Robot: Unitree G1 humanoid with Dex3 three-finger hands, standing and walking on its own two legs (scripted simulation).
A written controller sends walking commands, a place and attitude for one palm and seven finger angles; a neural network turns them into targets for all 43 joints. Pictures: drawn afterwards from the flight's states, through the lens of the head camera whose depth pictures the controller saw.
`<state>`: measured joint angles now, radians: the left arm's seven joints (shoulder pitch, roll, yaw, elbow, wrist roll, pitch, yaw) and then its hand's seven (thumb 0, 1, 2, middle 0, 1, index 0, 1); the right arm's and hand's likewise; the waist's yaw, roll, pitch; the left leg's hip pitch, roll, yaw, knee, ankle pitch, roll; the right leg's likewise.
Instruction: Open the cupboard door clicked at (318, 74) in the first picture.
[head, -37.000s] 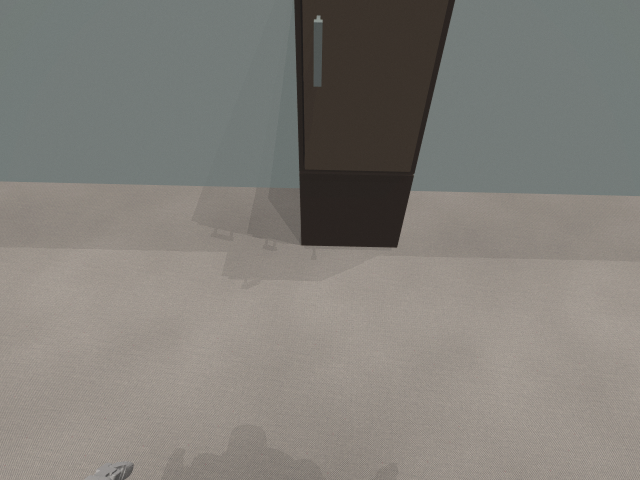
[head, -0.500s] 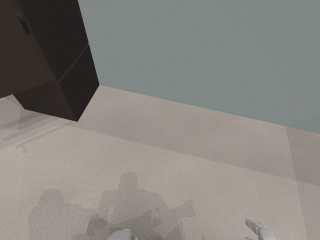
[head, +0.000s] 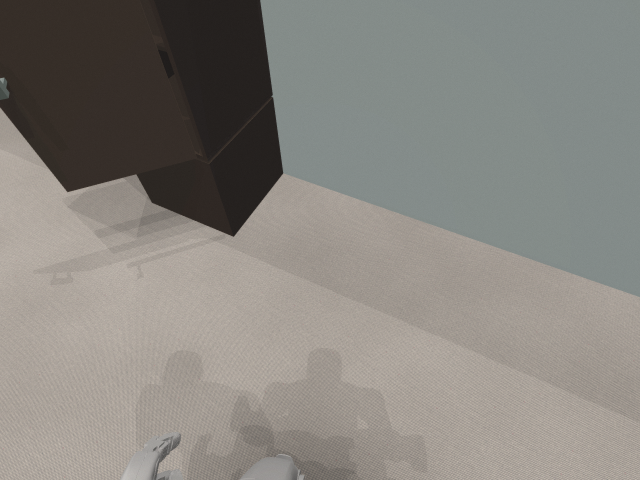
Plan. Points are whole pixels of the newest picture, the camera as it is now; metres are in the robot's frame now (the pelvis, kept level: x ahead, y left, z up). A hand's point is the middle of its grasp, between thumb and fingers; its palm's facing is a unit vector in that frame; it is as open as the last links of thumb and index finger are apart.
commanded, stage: turn to face it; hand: left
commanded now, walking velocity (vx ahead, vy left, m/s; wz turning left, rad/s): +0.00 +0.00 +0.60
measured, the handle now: out of the picture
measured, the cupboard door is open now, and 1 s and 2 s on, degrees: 48 48 48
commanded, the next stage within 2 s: take the last steps up to it in 0.74 s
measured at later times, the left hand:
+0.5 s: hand out of the picture -0.01 +0.26 -0.17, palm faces +0.32 -0.92 -0.23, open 7.4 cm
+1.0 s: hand out of the picture -0.01 +0.19 -0.14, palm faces +0.47 -0.85 -0.23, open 7.3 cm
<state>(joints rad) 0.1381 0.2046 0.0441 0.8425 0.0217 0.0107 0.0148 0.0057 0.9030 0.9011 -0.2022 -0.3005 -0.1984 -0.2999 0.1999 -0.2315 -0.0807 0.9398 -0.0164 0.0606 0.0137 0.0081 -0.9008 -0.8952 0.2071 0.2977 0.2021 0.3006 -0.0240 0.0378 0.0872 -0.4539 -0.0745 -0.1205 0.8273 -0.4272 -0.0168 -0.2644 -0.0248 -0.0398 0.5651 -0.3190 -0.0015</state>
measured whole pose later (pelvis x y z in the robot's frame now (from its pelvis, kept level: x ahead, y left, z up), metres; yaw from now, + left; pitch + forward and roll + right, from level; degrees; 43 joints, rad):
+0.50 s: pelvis +0.00 +0.04 +0.00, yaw +16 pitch +1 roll -1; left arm 0.21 0.27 0.08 0.94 0.02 0.07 0.01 0.01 0.91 0.90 -0.20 -0.30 -0.20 -0.30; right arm 0.11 -0.21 -0.04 0.90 -0.03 0.02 0.00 0.00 -0.90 -0.90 0.20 0.30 0.20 0.30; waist 0.02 -0.06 0.09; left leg -0.30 -0.01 0.04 0.55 -0.26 0.05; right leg -0.47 -0.10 -0.04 1.12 -0.44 0.07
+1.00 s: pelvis +0.02 +0.00 +0.01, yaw +26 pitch -1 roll +2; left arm 0.25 0.15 0.04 0.97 0.02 -0.02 0.02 0.00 0.92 0.90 -0.21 -0.30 -0.20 -0.30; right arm 0.23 -0.22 -0.07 1.04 -0.03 0.06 0.02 0.01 -0.91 -0.90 0.20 0.30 0.20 0.30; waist -0.01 0.01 0.06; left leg -0.47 0.01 0.00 1.09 -0.36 -0.04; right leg -0.14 -0.06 -0.13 0.44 -0.29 -0.02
